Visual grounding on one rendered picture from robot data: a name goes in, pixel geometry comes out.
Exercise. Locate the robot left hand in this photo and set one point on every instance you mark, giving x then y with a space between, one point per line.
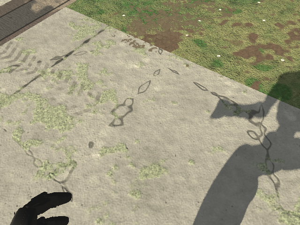
28 214

